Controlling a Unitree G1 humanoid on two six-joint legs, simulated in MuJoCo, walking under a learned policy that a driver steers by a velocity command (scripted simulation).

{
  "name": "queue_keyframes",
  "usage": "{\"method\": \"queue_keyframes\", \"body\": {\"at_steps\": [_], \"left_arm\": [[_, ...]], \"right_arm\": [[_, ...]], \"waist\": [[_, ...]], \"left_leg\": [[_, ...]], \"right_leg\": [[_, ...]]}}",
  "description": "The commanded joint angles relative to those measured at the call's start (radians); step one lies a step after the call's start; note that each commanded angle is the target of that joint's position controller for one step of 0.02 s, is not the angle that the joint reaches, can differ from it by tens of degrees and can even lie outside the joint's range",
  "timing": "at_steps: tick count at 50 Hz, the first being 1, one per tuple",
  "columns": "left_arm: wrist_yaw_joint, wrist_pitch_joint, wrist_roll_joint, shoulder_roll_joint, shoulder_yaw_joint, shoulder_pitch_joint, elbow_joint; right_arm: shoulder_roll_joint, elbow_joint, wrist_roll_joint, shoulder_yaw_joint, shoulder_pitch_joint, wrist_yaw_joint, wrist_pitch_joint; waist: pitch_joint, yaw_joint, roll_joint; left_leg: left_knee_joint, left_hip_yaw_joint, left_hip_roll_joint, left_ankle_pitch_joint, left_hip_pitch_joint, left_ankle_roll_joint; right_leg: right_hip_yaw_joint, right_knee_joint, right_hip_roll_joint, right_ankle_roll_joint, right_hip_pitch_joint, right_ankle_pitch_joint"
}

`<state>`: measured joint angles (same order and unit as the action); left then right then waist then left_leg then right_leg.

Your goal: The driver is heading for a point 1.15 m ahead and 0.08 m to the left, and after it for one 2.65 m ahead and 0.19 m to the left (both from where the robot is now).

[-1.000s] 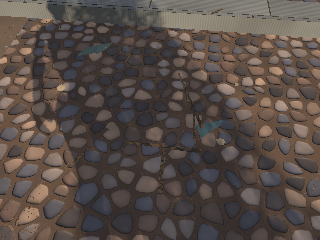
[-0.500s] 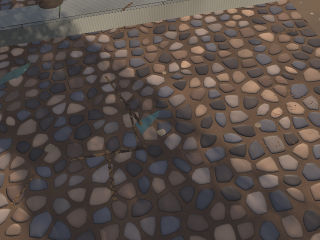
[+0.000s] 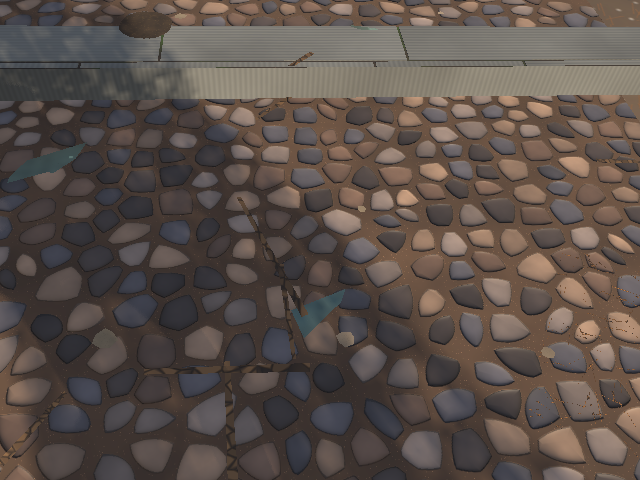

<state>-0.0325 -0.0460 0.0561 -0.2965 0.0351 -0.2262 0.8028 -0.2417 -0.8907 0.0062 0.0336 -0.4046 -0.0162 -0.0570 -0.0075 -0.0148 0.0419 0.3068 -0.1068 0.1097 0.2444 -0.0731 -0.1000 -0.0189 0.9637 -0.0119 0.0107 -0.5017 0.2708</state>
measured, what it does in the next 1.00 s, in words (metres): walks ahead: right foot, then left foot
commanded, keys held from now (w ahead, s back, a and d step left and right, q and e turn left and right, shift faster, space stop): w+q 0.42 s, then w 0.20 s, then w+e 0.38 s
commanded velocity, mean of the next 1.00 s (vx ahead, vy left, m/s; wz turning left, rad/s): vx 0.49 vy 0.00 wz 0.23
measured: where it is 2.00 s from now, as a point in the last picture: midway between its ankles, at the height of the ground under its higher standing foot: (274, 271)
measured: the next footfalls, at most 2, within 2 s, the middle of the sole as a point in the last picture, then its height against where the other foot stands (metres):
right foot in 0.26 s outside the picture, level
left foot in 0.78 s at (217, 464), level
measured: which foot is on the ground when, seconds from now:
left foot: down 0.00-0.26, up 0.28-0.76, down 0.78-1.00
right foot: up 0.00-0.24, down 0.26-0.78, up 0.80-1.00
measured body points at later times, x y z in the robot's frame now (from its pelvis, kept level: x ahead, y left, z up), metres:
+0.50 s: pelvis +0.28 -0.01 +0.00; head +0.31 -0.01 +0.45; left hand +0.27 +0.27 -0.12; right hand +0.45 -0.25 -0.13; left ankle +0.24 +0.11 -0.67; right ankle +0.30 -0.09 -0.75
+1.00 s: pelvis +0.52 +0.11 +0.00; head +0.54 +0.13 +0.45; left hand +0.51 +0.38 -0.14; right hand +0.64 -0.13 -0.12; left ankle +0.49 +0.18 -0.75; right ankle +0.57 -0.03 -0.66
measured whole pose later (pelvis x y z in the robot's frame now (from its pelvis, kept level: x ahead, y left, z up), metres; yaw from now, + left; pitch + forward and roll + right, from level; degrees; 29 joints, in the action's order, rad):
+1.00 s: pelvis +0.52 +0.11 +0.00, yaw +12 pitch +0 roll +0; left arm -0.03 -0.01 0.02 -0.26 0.06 -0.30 0.89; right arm -0.23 -0.88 0.02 0.04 -0.30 0.00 -0.09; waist -0.04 0.01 0.04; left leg 0.32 0.17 0.02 0.20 -0.12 -0.07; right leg -0.01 1.10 -0.07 0.06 -0.56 0.24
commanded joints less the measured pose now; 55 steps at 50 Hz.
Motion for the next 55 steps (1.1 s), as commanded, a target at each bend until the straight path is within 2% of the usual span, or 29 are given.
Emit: {"method": "queue_keyframes", "body": {"at_steps": [1, 5, 8, 10, 12, 13, 14, 15, 16, 17, 18, 20, 23, 25, 27, 30, 34, 36, 37, 38, 39, 40, 41, 42, 43, 45, 49, 53, 55], "left_arm": [[-0.006, -0.002, -0.001, -0.062, 0.006, 0.123, -0.101], [-0.011, -0.001, -0.013, -0.038, -0.015, 0.288, -0.163], [-0.009, -0.006, -0.027, -0.041, -0.024, 0.362, -0.198], [0.002, -0.009, -0.032, -0.066, -0.018, 0.303, -0.19], [0.026, -0.017, -0.036, -0.127, 0.006, 0.09, -0.122], [0.043, -0.029, -0.029, -0.155, 0.019, -0.058, -0.09], [0.063, -0.035, -0.001, -0.222, 0.038, -0.208, -0.083], [0.061, -0.022, 0.01, -0.273, 0.049, -0.147, -0.093], [0.054, -0.013, -0.017, -0.181, 0.042, -0.082, -0.1], [0.051, -0.015, -0.024, -0.099, 0.023, -0.018, -0.107], [0.045, -0.02, -0.018, -0.064, 0.015, 0.005, -0.099], [0.047, -0.035, -0.021, -0.054, 0.011, -0.014, -0.072], [0.033, -0.068, -0.037, -0.05, 0.013, -0.07, -0.034], [0.029, -0.076, -0.037, -0.053, 0.014, -0.092, -0.014], [0.023, -0.075, -0.034, -0.047, 0.012, -0.11, 0.008], [0.019, -0.072, -0.042, -0.057, 0.012, -0.133, 0.035], [0.023, -0.054, -0.045, -0.095, 0.016, -0.24, 0.1], [0.029, -0.041, -0.04, -0.116, 0.02, -0.246, 0.118], [0.031, -0.036, -0.042, -0.124, 0.022, -0.244, 0.125], [0.03, -0.033, -0.049, -0.114, 0.017, -0.238, 0.127], [0.027, -0.037, -0.056, -0.069, 0.003, -0.221, 0.086], [0.024, -0.032, -0.078, 0.058, -0.022, -0.336, 0.059], [0.039, -0.017, -0.054, -0.082, 0.018, -0.27, 0.085], [0.035, -0.017, -0.056, -0.073, 0.025, -0.205, 0.067], [0.031, -0.017, -0.058, -0.043, 0.021, -0.187, 0.07], [0.019, 0.01, -0.034, -0.019, 0.025, -0.205, 0.091], [-0.006, 0.04, -0.027, 0.019, 0.031, -0.124, 0.056], [-0.021, 0.041, -0.026, 0.032, 0.025, 0.021, 0.0], [-0.029, 0.037, -0.025, 0.043, 0.015, 0.1, -0.029]], "right_arm": [[-0.159, 0.022, -0.01, 0.044, -0.067, 0.013, -0.013], [-0.153, 0.001, -0.003, 0.047, -0.127, 0.023, -0.001], [-0.168, -0.006, 0.004, 0.052, -0.146, 0.031, 0.002], [-0.181, 0.007, 0.004, 0.055, -0.095, 0.037, 0.0], [-0.202, 0.022, 0.003, 0.059, -0.043, 0.03, -0.008], [-0.201, 0.033, -0.006, 0.06, -0.016, 0.021, -0.017], [-0.125, 0.065, -0.011, 0.042, -0.037, 0.018, -0.027], [-0.063, 0.082, -0.036, 0.03, -0.166, 0.022, -0.011], [-0.159, 0.06, 0.008, 0.043, -0.115, 0.027, 0.005], [-0.16, 0.062, 0.015, 0.047, -0.039, 0.017, 0.01], [-0.139, 0.067, 0.017, 0.044, -0.005, 0.008, 0.014], [-0.121, 0.072, 0.03, 0.045, 0.015, -0.011, 0.035], [-0.089, 0.104, 0.034, 0.037, 0.075, -0.028, 0.052], [-0.077, 0.128, 0.037, 0.03, 0.141, -0.037, 0.051], [-0.069, 0.152, 0.036, 0.022, 0.212, -0.042, 0.046], [-0.044, 0.19, 0.034, -0.002, 0.339, -0.052, 0.032], [-0.059, 0.225, 0.036, -0.012, 0.444, -0.044, 0.022], [-0.077, 0.216, 0.039, -0.007, 0.408, -0.03, 0.013], [-0.094, 0.186, 0.043, 0.001, 0.318, -0.021, 0.004], [-0.126, 0.131, 0.054, 0.015, 0.16, -0.009, -0.01], [-0.208, 0.099, 0.075, 0.039, -0.016, 0.009, -0.017], [-0.295, 0.101, 0.074, 0.06, -0.036, 0.02, -0.01], [-0.239, 0.106, 0.033, 0.057, -0.01, 0.02, 0.001], [-0.17, 0.105, 0.026, 0.035, 0.082, 0.019, -0.002], [-0.115, 0.105, 0.024, 0.023, 0.133, 0.014, -0.011], [-0.068, 0.095, 0.019, 0.012, 0.165, 0.019, -0.026], [-0.084, 0.063, 0.008, 0.023, 0.118, 0.022, -0.058], [-0.071, 0.032, 0.014, 0.022, 0.071, 0.026, -0.057], [-0.085, 0.022, 0.015, 0.025, 0.057, 0.028, -0.056]], "waist": [[-0.046, -0.014, -0.114], [-0.069, -0.056, -0.127], [-0.066, -0.074, -0.145], [-0.044, -0.026, -0.151], [0.066, 0.068, -0.133], [0.145, 0.144, -0.111], [0.29, 0.173, 0.029], [0.364, 0.072, 0.243], [0.235, 0.056, 0.083], [0.105, 0.047, 0.008], [0.039, 0.034, -0.019], [-0.009, 0.011, 0.034], [-0.018, 0.004, 0.042], [-0.034, 0.007, 0.039], [-0.052, 0.011, 0.035], [-0.064, 0.033, 0.037], [-0.072, 0.061, 0.031], [-0.046, 0.034, 0.04], [0.001, -0.009, 0.04], [0.091, -0.079, 0.011], [0.222, -0.145, -0.077], [0.35, -0.085, -0.286], [0.284, -0.109, -0.12], [0.123, -0.06, -0.116], [0.048, -0.032, -0.114], [-0.008, 0.018, -0.139], [-0.032, 0.041, -0.118], [-0.074, 0.024, -0.116], [-0.089, 0.007, -0.115]], "left_leg": [[-0.099, -0.237, -0.233, -0.44, 0.108, -0.121], [-0.077, -0.219, -0.194, -0.553, 0.07, -0.102], [-0.054, -0.252, -0.211, -0.62, 0.072, -0.086], [-0.012, -0.263, -0.219, -0.693, 0.043, -0.053], [0.202, -0.243, -0.185, -0.879, 0.01, -0.009], [0.399, -0.22, -0.139, -0.765, -0.089, 0.01], [0.664, -0.144, -0.081, -0.352, -0.21, 0.01], [0.915, -0.047, 0.047, 0.334, -0.459, 0.027], [0.974, -0.028, -0.052, 0.234, -0.522, 0.015], [0.949, -0.011, -0.086, 0.136, -0.513, 0.018], [0.921, 0.002, -0.113, 0.097, -0.5, 0.023], [0.886, 0.019, -0.144, 0.084, -0.47, 0.032], [0.837, 0.023, -0.154, 0.046, -0.506, 0.036], [0.784, 0.019, -0.153, -0.019, -0.565, 0.045], [0.672, 0.033, -0.146, -0.093, -0.588, 0.056], [0.438, 0.12, -0.137, -0.213, -0.493, 0.06], [0.3, 0.179, -0.133, -0.165, -0.448, 0.036], [0.249, 0.183, -0.101, -0.08, -0.375, 0.015], [0.2, 0.185, -0.075, -0.07, -0.256, 0.0], [0.147, 0.173, -0.08, -0.114, -0.034, -0.024], [0.131, -0.046, -0.299, -0.023, 0.235, -0.07], [0.06, -0.473, -0.596, -0.039, 0.478, -0.18], [0.015, -0.468, -0.557, 0.017, 0.354, -0.173], [-0.023, -0.303, -0.498, -0.012, 0.215, -0.138], [-0.069, -0.192, -0.45, -0.09, 0.103, -0.104], [-0.117, -0.041, -0.38, -0.174, -0.023, -0.052], [-0.163, 0.091, -0.37, -0.297, -0.037, -0.053], [-0.171, 0.209, -0.344, -0.347, -0.021, -0.049], [-0.166, 0.259, -0.336, -0.372, -0.019, -0.042]], "right_leg": [[0.033, -0.003, -0.011, -0.04, -0.235, -0.056], [0.063, -0.179, 0.018, -0.051, -0.212, -0.142], [0.06, -0.315, 0.046, -0.03, -0.127, -0.197], [0.041, -0.396, 0.06, 0.0, 0.03, -0.2], [0.035, -0.447, 0.088, 0.042, 0.322, -0.162], [-0.022, -0.484, 0.016, 0.069, 0.541, -0.176], [-0.273, -0.508, -0.241, 0.107, 0.748, 0.062], [-0.728, -0.627, -0.463, 0.219, 0.853, 0.114], [-0.718, -0.655, -0.411, 0.215, 0.705, 0.204], [-0.543, -0.679, -0.361, 0.198, 0.561, 0.163], [-0.418, -0.712, -0.315, 0.183, 0.47, 0.051], [-0.254, -0.752, -0.256, 0.159, 0.374, -0.098], [-0.151, -0.791, -0.25, 0.172, 0.363, -0.246], [-0.094, -0.82, -0.242, 0.179, 0.374, -0.287], [-0.022, -0.832, -0.213, 0.171, 0.377, -0.343], [0.072, -0.832, -0.169, 0.148, 0.346, -0.414], [0.019, -0.784, -0.217, 0.158, 0.465, -0.545], [0.005, -0.683, -0.227, 0.151, 0.525, -0.731], [0.011, -0.572, -0.212, 0.139, 0.528, -0.826], [0.041, -0.391, -0.169, 0.119, 0.453, -0.781], [0.067, -0.118, -0.119, 0.1, 0.25, -0.447], [0.089, 0.209, 0.037, 0.065, -0.088, 0.282], [-0.025, 0.285, 0.008, 0.076, -0.141, 0.234], [-0.041, 0.262, -0.031, 0.082, -0.155, 0.143], [-0.031, 0.214, -0.06, 0.078, -0.127, 0.085], [-0.022, 0.175, -0.08, 0.059, -0.053, 0.037], [-0.006, 0.163, -0.088, 0.04, -0.12, -0.066], [0.021, 0.01, -0.093, 0.027, -0.192, -0.208], [0.059, -0.127, -0.08, 0.033, -0.155, -0.271]]}}
Velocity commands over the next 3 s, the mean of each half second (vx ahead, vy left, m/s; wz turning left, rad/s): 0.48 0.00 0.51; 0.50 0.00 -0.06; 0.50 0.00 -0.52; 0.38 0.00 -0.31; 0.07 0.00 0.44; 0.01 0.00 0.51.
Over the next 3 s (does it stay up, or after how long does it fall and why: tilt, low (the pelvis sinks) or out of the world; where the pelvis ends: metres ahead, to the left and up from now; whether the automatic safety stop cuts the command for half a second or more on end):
stays up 1.04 0.12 0.00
